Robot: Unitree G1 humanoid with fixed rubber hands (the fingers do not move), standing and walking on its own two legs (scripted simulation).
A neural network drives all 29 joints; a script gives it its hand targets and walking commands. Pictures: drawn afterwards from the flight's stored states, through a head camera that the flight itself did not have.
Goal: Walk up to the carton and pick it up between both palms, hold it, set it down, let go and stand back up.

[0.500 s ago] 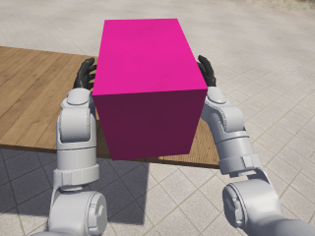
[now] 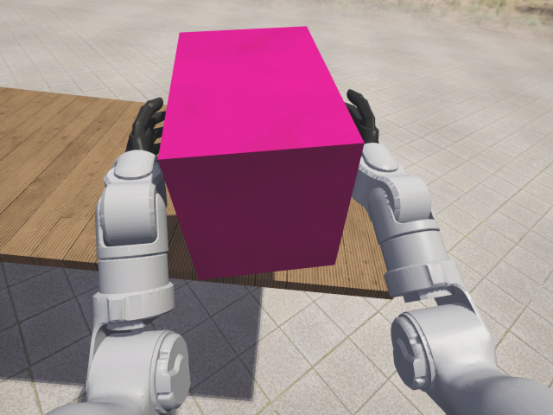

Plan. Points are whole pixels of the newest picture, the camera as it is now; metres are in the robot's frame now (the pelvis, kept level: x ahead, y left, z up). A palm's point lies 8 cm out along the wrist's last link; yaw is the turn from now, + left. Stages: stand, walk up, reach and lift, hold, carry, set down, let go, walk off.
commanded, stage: hold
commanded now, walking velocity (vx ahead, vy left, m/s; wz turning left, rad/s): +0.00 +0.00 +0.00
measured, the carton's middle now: (255, 146) +0.41 +0.01 +0.23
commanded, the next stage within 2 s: set down in 2.00 s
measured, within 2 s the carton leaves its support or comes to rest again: neither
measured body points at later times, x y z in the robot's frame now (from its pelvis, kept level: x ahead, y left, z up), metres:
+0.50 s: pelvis +0.00 +0.00 +0.00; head -0.04 +0.04 +0.45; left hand +0.37 +0.15 +0.23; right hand +0.38 -0.13 +0.25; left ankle +0.06 +0.14 -0.75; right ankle -0.01 -0.10 -0.75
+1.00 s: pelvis +0.00 +0.00 +0.00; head -0.04 +0.04 +0.45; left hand +0.37 +0.15 +0.24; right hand +0.38 -0.13 +0.25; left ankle +0.06 +0.14 -0.75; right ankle -0.01 -0.10 -0.75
